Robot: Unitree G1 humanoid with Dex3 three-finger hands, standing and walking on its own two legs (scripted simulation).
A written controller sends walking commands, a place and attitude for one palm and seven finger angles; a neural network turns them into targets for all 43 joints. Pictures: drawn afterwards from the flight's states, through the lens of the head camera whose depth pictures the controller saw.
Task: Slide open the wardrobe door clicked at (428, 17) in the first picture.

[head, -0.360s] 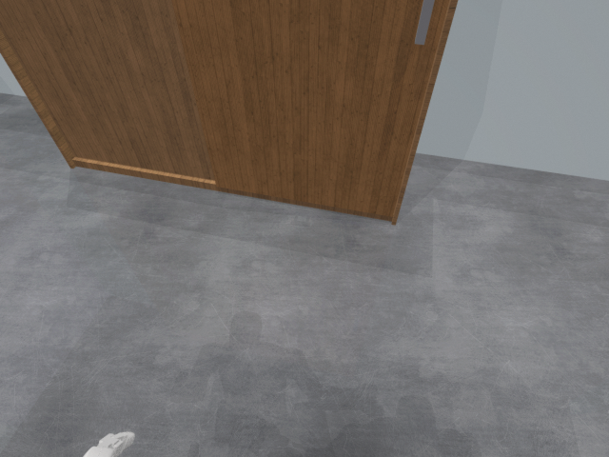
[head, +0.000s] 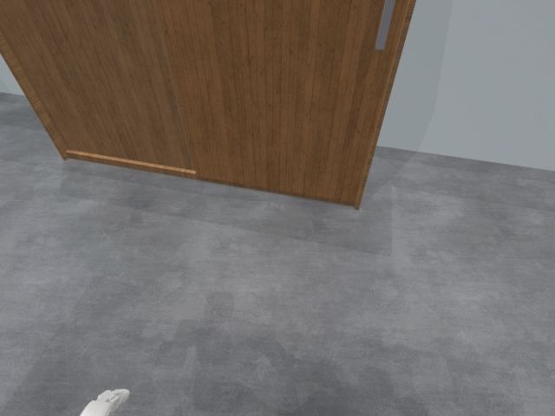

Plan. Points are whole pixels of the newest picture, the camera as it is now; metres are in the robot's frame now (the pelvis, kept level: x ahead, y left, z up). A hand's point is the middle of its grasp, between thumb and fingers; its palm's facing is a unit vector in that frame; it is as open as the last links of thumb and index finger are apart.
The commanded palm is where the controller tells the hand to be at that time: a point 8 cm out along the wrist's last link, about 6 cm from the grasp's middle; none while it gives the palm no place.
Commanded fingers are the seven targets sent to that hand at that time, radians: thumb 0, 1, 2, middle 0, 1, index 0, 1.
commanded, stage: stand and wait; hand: right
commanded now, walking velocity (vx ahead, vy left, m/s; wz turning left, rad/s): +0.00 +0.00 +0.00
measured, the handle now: (385, 18) +1.18 -0.27 +0.12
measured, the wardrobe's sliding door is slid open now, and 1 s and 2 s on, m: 0.00 0.00 0.00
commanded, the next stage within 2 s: look at it before walking up in 0.64 s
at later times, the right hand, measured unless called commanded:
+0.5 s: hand out of the picture +0.06 -0.23 -0.15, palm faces -0.03 +0.94 -0.33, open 7.4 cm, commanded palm none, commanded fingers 0.00 -0.90 -0.90 0.20 0.30 0.20 0.30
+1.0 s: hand out of the picture +0.05 -0.23 -0.15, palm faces -0.03 +0.94 -0.33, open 7.4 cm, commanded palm none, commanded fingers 0.00 -0.90 -0.90 0.20 0.30 0.20 0.30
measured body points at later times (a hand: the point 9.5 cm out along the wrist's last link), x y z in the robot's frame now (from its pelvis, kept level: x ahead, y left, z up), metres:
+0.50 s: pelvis -0.02 +0.01 +0.00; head -0.02 +0.01 +0.45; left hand +0.05 +0.31 -0.13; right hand +0.06 -0.28 -0.13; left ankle -0.01 +0.13 -0.74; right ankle -0.02 -0.11 -0.74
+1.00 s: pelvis -0.02 +0.01 +0.01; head -0.02 +0.01 +0.46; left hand +0.05 +0.31 -0.13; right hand +0.06 -0.28 -0.13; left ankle -0.01 +0.13 -0.74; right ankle -0.02 -0.11 -0.74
